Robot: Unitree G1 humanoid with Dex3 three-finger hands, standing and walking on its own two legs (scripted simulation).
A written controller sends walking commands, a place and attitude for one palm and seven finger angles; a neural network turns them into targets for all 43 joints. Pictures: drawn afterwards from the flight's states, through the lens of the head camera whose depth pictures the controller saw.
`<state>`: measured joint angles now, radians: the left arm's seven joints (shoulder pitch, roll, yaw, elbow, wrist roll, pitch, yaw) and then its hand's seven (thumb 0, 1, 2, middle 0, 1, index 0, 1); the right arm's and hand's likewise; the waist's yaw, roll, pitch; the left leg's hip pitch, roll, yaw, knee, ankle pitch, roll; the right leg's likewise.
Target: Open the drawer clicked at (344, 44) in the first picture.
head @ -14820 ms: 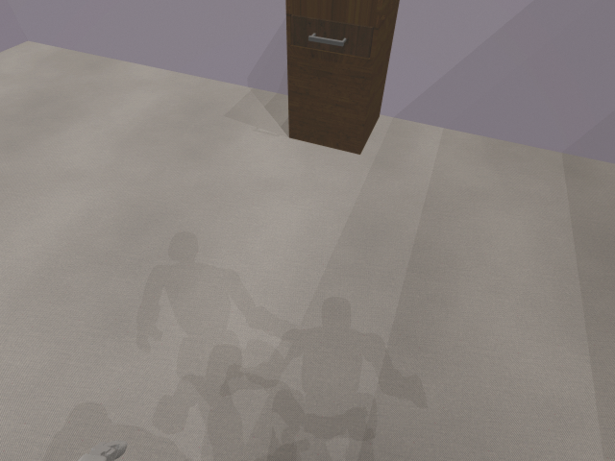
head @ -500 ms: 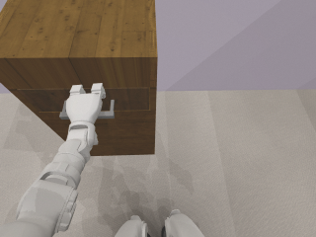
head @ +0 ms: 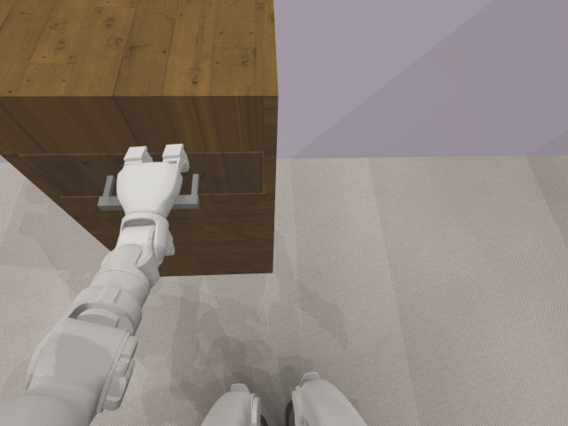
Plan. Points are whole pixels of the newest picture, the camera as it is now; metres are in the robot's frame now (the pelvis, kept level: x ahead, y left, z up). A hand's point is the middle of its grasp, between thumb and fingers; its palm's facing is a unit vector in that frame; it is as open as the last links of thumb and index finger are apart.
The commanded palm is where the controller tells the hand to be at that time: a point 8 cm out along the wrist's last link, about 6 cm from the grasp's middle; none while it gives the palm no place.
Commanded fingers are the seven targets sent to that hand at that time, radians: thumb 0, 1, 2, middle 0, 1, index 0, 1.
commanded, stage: lower the fingers behind the handle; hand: left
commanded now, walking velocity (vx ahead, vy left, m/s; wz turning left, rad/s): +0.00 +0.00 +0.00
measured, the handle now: (151, 192) +0.51 +0.20 -0.08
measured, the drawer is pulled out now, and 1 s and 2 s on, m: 0.00 0.00 0.00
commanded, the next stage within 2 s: close the thumb around the handle in 1.64 s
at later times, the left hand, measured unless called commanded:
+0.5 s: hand (163, 214) +0.45 +0.17 -0.07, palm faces +0.01 -0.06 -1.00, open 13.8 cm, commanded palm +0.43 +0.18 -0.01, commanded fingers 0.00 -0.50 0.30 -0.30 -1.20 -0.30 -1.20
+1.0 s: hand (164, 230) +0.44 +0.18 -0.10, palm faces -0.07 -0.04 -1.00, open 13.8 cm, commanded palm +0.43 +0.18 -0.05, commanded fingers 0.00 -0.50 0.30 -0.30 -1.20 -0.30 -1.20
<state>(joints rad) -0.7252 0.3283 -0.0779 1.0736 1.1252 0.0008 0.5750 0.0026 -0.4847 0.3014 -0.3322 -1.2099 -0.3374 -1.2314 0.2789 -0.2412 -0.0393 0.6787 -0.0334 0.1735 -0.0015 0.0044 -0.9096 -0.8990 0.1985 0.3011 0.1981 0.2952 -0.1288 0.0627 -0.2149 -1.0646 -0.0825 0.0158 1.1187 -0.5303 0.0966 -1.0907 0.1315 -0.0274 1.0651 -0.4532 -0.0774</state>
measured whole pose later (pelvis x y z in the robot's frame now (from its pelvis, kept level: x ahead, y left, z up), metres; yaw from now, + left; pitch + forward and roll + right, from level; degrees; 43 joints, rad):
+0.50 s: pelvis -0.01 +0.00 -0.02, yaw +1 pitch +30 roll -2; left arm -0.70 0.34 -0.06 1.05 1.17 -0.08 0.62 0.00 -0.49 0.30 -0.32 -1.20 -0.32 -1.21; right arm 0.25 -0.24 -0.05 0.69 -0.05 0.15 0.01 0.00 -0.91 -0.90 0.20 0.30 0.20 0.30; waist -0.12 0.06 -0.24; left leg -1.17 -0.09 0.01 1.22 -0.56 0.09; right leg -1.19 0.13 -0.05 1.16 -0.49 -0.08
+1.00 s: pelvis -0.01 -0.01 -0.04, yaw +0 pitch +31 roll -2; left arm -0.70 0.38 -0.05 1.09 1.15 -0.09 0.58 0.00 -0.49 0.30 -0.30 -1.20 -0.31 -1.21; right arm 0.27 -0.25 -0.04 0.69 -0.05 0.13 0.01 0.00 -0.91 -0.90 0.20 0.30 0.20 0.30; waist -0.12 0.05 -0.24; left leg -1.26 -0.07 0.01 1.30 -0.58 0.08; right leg -1.29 0.14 -0.06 1.24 -0.50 -0.10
